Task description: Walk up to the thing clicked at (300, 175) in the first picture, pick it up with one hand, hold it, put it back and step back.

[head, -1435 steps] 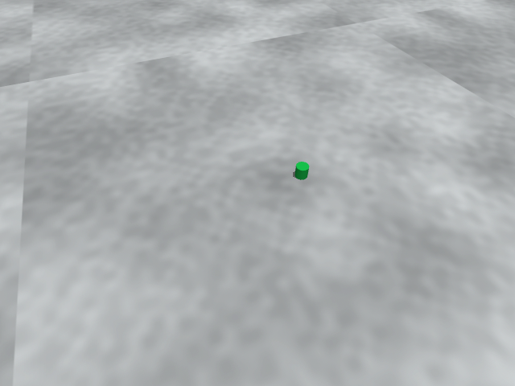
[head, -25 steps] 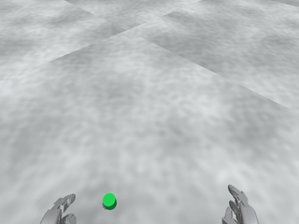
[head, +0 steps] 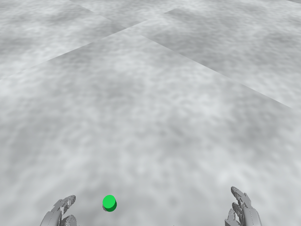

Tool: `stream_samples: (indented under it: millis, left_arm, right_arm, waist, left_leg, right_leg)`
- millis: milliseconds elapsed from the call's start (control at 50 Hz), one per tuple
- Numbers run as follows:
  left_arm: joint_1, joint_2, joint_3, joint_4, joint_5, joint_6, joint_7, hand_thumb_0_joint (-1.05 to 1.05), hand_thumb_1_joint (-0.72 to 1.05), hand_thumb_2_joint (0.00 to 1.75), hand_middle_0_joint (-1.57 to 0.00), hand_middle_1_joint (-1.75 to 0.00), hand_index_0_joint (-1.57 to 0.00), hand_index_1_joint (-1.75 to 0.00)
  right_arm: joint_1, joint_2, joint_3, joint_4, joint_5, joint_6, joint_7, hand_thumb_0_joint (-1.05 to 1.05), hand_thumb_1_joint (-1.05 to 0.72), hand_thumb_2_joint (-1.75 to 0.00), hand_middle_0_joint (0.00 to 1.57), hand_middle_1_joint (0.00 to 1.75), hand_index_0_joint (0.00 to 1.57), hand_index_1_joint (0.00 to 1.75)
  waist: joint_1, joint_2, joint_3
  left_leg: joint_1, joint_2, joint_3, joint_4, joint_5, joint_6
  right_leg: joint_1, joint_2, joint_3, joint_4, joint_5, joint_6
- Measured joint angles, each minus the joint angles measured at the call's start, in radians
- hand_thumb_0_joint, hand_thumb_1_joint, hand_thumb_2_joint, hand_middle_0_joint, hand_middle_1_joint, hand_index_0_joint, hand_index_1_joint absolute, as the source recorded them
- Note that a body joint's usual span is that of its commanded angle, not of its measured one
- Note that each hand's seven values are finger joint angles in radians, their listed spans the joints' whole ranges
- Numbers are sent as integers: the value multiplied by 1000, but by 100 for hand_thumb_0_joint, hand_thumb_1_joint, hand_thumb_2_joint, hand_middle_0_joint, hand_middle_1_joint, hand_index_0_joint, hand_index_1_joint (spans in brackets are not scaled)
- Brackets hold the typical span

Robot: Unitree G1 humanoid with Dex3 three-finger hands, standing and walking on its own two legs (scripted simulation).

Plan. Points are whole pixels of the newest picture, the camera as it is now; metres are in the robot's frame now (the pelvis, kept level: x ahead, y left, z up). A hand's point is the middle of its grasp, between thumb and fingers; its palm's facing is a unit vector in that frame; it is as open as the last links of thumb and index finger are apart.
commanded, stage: home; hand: left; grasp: from above
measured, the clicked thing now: (109, 203) +0.40 +0.22 -0.68
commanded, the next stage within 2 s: stand in 0.42 s
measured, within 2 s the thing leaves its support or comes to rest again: neither
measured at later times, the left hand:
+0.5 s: hand out of the picture +0.16 +0.18 -0.05, palm faces +0.04 -0.98 -0.20, open 7.4 cm
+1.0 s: hand out of the picture +0.05 +0.25 -0.11, palm faces +0.06 -0.95 -0.32, open 7.4 cm
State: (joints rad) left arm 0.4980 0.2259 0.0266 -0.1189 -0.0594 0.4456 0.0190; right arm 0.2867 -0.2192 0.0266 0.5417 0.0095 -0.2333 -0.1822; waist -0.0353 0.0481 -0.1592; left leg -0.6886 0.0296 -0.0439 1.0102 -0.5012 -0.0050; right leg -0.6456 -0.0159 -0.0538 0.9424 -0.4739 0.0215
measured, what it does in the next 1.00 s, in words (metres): rises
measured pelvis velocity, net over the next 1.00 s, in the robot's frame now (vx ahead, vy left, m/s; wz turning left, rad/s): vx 0.00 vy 0.01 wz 0.01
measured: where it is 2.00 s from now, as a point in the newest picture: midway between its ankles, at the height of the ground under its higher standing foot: outside the picture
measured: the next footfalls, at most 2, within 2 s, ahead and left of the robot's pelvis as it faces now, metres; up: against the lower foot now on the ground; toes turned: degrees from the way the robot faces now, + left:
none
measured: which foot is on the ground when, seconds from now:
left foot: down 0.00-1.00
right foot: down 0.00-1.00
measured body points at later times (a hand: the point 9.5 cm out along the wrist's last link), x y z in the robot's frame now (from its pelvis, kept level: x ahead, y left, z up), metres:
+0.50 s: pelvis +0.00 +0.00 +0.00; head +0.02 +0.00 +0.45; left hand +0.16 +0.23 -0.03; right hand +0.16 -0.25 -0.06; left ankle +0.00 +0.12 -0.68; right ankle +0.00 -0.14 -0.68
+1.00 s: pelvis +0.00 +0.01 +0.05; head +0.00 +0.02 +0.50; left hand +0.04 +0.30 -0.09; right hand +0.08 -0.26 -0.08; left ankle +0.00 +0.12 -0.68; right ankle +0.00 -0.14 -0.68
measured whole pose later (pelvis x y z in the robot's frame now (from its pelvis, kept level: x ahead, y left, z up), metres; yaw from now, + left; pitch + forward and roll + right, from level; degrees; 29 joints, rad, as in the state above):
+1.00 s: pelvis +0.00 +0.01 +0.05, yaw +1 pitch -2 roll +0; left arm 0.22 0.28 0.04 0.97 0.03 0.04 0.03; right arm 0.20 -0.27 -0.04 0.99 -0.04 -0.01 -0.03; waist 0.03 0.00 0.05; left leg -0.23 -0.02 -0.01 0.56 -0.29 0.02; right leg -0.20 -0.07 -0.03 0.53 -0.29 0.05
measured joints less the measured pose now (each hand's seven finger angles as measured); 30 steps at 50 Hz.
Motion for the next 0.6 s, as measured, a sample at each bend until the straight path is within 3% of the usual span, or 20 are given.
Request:
stream_samples:
  millis: [520,600]
  left_arm:
    - [4,3,-2,-7,2,1,2,1,90,90,-21,-30,-20,-30]
    - [-171,29,-31,319,84,-225,15,1,90,90,-21,-30,-20,-30]
  right_arm:
    - [1,2,-2,-10,2,11,4,2,-90,-90,21,30,21,30]
    - [-77,-25,-18,128,-91,105,80,1,-90,-90,21,30,20,30]
  waist:
    - [1,0,-4]
    - [42,-37,110]
  left_leg:
    - [-4,0,-2,5,-2,0]
    - [112,-23,19,-64,34,8]
  right_leg:
    - [-4,0,-1,4,-2,0]
    - [95,-23,17,-28,13,-2]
